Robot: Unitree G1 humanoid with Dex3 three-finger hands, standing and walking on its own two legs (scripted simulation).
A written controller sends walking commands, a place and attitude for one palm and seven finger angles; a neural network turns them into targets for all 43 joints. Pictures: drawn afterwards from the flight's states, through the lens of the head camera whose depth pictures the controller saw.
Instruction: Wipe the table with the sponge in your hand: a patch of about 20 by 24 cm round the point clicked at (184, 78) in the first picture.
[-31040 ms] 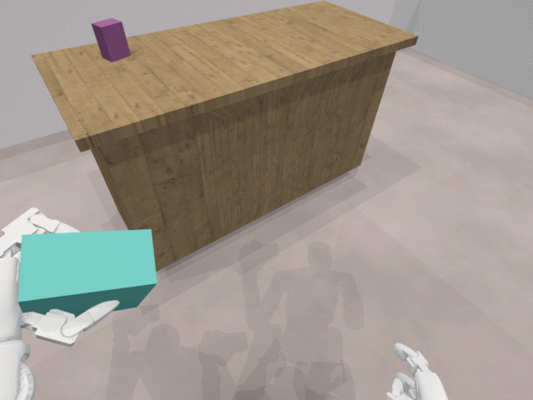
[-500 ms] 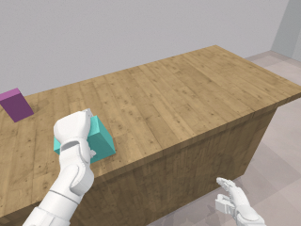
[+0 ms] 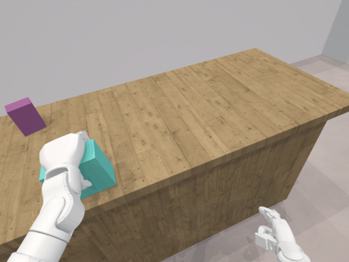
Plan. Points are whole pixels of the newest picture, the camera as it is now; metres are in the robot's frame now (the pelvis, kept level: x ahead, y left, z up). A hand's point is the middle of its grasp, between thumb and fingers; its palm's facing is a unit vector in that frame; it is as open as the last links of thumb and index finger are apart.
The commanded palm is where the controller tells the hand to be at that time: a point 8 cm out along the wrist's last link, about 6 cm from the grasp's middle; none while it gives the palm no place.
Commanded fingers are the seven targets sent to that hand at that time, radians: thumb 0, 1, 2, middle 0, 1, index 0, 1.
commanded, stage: wipe forward along the middle lane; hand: left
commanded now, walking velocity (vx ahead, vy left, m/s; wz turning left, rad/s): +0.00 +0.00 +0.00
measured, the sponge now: (85, 176) +0.29 +0.27 +0.06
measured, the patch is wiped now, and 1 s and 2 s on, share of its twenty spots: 1.00 1.00 1.00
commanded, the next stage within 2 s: slide back across to the first lane in 1.62 s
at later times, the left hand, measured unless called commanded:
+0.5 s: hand (73, 157) +0.31 +0.29 +0.10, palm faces -0.01 -0.06 -1.00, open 9.9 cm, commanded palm +0.29 +0.31 +0.14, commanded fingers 0.00 0.10 1.30 -1.20 -1.60 -1.20 -1.60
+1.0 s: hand (71, 147) +0.35 +0.32 +0.10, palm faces -0.07 -0.01 -1.00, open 9.9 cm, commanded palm +0.34 +0.34 +0.13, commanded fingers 0.00 0.10 1.30 -1.20 -1.60 -1.20 -1.60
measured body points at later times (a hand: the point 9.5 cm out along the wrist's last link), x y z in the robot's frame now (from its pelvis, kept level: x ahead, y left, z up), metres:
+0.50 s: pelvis -0.01 -0.01 +0.00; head -0.02 -0.05 +0.45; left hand +0.31 +0.29 +0.16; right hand +0.20 -0.23 -0.10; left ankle -0.03 +0.11 -0.74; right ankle +0.02 -0.06 -0.74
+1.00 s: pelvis -0.03 -0.02 -0.01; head -0.01 -0.06 +0.44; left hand +0.34 +0.32 +0.16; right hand +0.11 -0.28 -0.14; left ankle -0.03 +0.11 -0.74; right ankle +0.02 -0.06 -0.74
